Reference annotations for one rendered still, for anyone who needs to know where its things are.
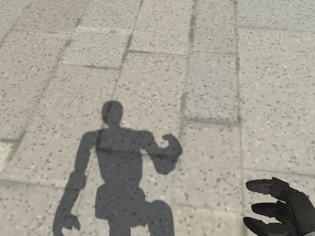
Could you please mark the right robot hand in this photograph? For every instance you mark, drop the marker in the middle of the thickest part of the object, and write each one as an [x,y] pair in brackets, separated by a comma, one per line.
[297,214]

